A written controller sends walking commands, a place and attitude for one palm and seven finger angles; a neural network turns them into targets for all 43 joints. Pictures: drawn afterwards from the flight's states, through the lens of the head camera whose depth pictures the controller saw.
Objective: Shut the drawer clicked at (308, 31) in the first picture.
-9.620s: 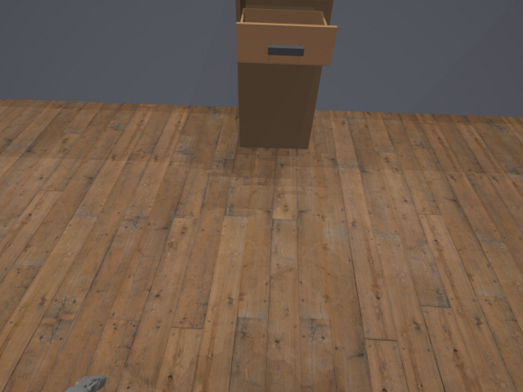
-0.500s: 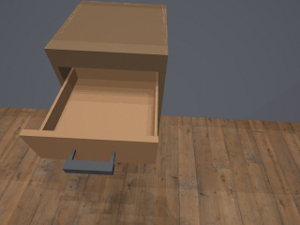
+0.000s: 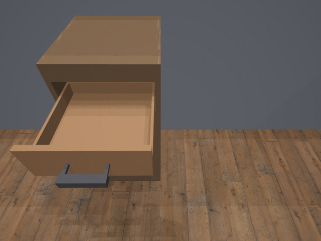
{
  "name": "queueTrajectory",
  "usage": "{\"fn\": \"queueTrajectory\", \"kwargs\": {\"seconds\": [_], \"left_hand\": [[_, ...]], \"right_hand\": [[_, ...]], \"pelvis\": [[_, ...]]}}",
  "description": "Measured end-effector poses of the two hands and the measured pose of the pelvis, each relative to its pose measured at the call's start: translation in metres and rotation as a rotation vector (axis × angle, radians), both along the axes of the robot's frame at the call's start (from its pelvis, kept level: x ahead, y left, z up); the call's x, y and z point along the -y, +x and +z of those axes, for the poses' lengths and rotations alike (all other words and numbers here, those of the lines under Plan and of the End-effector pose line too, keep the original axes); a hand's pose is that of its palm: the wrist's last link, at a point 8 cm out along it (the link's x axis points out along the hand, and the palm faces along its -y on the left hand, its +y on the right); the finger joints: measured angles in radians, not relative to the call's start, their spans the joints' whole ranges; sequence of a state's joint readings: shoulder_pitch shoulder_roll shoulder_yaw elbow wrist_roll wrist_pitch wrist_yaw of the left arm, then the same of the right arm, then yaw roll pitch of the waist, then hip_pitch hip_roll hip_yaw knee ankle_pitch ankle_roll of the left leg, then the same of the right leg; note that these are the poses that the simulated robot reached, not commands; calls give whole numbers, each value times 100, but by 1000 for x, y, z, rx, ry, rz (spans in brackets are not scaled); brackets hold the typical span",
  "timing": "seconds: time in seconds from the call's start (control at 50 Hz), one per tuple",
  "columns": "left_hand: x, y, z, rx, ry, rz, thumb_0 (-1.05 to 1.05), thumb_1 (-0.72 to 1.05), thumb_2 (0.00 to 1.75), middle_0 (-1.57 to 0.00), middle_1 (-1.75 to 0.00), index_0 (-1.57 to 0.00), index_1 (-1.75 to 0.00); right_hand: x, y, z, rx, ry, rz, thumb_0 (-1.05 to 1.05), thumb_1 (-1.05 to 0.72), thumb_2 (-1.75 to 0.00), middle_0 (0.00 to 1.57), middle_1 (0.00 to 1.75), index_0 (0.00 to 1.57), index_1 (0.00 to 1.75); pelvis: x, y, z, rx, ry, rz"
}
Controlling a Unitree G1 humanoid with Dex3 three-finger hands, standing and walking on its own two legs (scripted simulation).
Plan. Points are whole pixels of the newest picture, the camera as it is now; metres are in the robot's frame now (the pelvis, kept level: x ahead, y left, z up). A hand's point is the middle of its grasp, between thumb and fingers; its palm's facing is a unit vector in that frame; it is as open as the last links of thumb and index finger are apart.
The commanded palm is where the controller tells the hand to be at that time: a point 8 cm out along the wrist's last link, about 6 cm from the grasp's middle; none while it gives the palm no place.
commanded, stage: come to a stop and stand still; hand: left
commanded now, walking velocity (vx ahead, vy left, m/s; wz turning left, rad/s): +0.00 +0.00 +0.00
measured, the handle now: (85, 173) +0.30 +0.23 -0.03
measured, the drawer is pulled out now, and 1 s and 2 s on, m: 0.30 0.30 0.29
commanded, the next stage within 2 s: look again from close up in 0.10 s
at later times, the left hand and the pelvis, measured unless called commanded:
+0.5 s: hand out of the picture +0.03 +0.19 -0.18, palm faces +0.04 -0.98 -0.21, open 7.3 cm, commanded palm none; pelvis +0.03 +0.02 -0.01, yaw +0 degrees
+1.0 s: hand (78, 216) +0.19 +0.22 -0.04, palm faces +0.23 -0.96 -0.18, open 7.0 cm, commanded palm +0.11 +0.25 -0.06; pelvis +0.02 +0.03 -0.01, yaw +2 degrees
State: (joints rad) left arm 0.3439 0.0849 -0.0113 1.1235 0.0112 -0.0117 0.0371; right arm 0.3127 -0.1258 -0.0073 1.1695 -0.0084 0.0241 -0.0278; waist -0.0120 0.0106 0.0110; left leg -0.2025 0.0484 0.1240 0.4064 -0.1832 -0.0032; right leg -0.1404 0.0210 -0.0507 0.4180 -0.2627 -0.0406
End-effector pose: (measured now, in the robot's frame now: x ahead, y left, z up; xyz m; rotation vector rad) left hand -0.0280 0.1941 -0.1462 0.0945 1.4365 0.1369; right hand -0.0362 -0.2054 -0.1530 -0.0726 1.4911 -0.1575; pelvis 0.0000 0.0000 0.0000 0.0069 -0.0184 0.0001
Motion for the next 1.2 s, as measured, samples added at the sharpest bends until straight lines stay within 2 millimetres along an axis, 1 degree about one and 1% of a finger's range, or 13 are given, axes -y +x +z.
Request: {"fn": "queueTrajectory", "kwargs": {"seconds": [0.1,0.2,0.3,0.48,0.6,0.7,0.84,0.88,0.92,1.0,1.06,1.12,1.2], "left_hand": [[5,0,0,-9,-1,6,0,91,90,-20,-30,-20,-30],[7,1,1,-20,4,12,0,91,90,-20,-30,-20,-30],[-1,7,-3,-14,12,-20,0,91,90,-20,-30,-20,-30],[-39,50,-6,81,61,-14,1,92,90,-20,-30,-20,-30],[-55,70,-6,121,70,-24,1,92,90,-20,-30,-20,-29],[-60,72,-6,112,62,-28,1,92,90,-20,-30,-20,-29],[-60,61,-6,79,53,-25,0,92,90,-20,-30,-20,-29],[-69,82,14,217,79,53,2,94,90,-20,-30,-20,-30],[-79,120,52,486,146,57,3,95,90,-21,-31,-21,-31],[-70,188,126,940,163,28,2,95,90,-25,-35,-24,-35],[-64,185,116,973,122,49,1,93,90,-29,-40,-20,-35],[-45,159,101,1050,16,43,0,93,90,-33,-45,-22,-39],[-29,127,111,1231,-3,19,1,92,90,-41,-53,-33,-49]], "right_hand": [[-6,-12,0,-41,19,-13,1,-91,-90,20,30,20,30],[-11,-13,0,-55,30,-18,1,-91,-90,20,30,20,30],[-11,7,-7,-3,27,-6,1,-91,-90,20,30,20,30],[-14,47,-6,91,-21,42,2,-93,-90,20,30,20,30],[-12,65,-1,122,-51,61,2,-93,-90,20,30,20,30],[-13,74,4,131,-65,72,1,-93,-90,20,30,20,30],[-15,77,6,130,-69,78,1,-92,-90,20,30,20,30],[-12,86,12,222,-87,71,1,-92,-90,20,30,20,30],[-8,102,20,366,-107,75,2,-92,-90,20,30,20,30],[1,142,29,618,-108,102,1,-92,-90,20,30,20,30],[10,172,39,762,-112,117,1,-91,-90,20,30,20,30],[19,197,51,860,-134,170,1,-91,-90,20,30,20,30],[26,223,60,957,-161,271,1,-91,-90,20,30,20,30]], "pelvis": [[3,3,0,-7,0,1],[4,8,0,-13,1,0],[-3,11,-7,-39,-38,8],[-17,28,-10,-22,-13,7],[-25,32,-9,-14,-7,5],[-30,33,-8,-14,-5,4],[-35,33,-6,-16,-8,4],[-35,30,-7,-23,-6,3],[-34,27,-7,-33,9,4],[-31,16,-14,-58,17,42],[-26,5,-22,-104,5,33],[-16,-6,-35,-149,6,27],[-3,-18,-53,-167,-10,48]]}}
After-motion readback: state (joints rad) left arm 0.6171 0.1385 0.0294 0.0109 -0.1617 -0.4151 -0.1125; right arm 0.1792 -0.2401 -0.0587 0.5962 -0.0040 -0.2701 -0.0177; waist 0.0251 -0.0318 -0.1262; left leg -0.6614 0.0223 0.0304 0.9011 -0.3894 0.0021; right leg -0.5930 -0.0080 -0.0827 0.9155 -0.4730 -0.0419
